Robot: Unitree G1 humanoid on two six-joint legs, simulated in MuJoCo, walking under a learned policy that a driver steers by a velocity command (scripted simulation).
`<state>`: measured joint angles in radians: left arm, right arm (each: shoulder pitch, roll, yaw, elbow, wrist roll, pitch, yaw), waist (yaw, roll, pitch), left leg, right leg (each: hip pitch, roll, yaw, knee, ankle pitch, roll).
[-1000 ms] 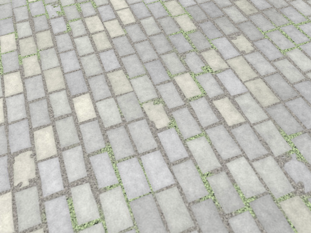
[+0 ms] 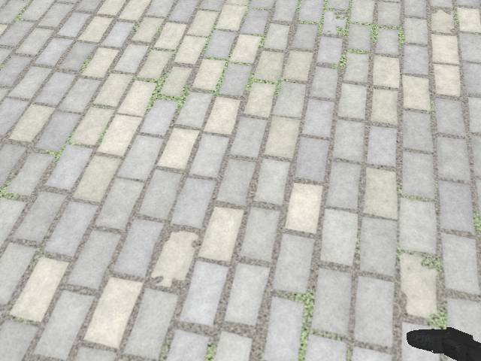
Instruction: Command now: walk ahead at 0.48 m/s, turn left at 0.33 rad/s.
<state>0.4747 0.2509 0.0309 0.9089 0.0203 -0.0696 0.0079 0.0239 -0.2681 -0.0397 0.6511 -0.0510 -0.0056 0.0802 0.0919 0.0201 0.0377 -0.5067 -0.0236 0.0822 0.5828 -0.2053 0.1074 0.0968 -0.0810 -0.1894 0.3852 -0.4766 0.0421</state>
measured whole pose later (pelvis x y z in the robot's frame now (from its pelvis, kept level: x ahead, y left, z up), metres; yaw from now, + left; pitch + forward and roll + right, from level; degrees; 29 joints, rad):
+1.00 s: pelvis +0.56 +0.01 +0.02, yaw +2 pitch +1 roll -2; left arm 0.44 0.22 0.04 0.99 0.01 -0.08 -0.01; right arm 0.06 -0.23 -0.01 0.81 -0.03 -0.04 0.03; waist 0.07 0.04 0.04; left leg -0.54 0.07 0.05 0.58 -0.07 0.04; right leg 0.08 0.07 -0.06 0.21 -0.31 -0.04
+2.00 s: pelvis +1.06 -0.08 +0.02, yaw -29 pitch +1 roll +0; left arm 0.41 0.25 0.06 0.92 0.00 -0.06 0.00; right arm 0.08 -0.25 -0.04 0.78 -0.04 -0.02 0.03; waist 0.07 0.05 0.04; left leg -0.65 0.11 0.00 0.73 -0.02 -0.03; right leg 0.02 0.15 0.09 0.22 -0.25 -0.13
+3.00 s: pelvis +1.36 -0.22 +0.02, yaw -10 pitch +0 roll -1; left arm 0.19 0.26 0.04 0.81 0.03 0.01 0.03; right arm 0.19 -0.27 -0.06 0.79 -0.01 0.09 0.04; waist 0.01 0.00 0.05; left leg -0.36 0.02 0.04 0.79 -0.42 0.01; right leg -0.32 -0.07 -0.21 0.48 -0.15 -0.04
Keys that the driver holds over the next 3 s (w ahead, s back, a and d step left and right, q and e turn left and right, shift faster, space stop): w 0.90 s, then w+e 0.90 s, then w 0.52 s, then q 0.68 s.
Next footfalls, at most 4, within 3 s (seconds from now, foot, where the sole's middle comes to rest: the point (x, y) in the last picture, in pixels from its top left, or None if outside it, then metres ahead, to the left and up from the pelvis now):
0.52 right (311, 350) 0.47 -0.09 -0.76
1.04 left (238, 252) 0.74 0.13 -0.76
1.58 right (313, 190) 0.99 -0.10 -0.76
2.16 left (314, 112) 1.36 -0.10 -0.76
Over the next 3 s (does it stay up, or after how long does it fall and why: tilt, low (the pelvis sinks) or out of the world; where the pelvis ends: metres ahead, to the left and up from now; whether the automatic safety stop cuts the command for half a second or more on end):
stays up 1.36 -0.22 0.02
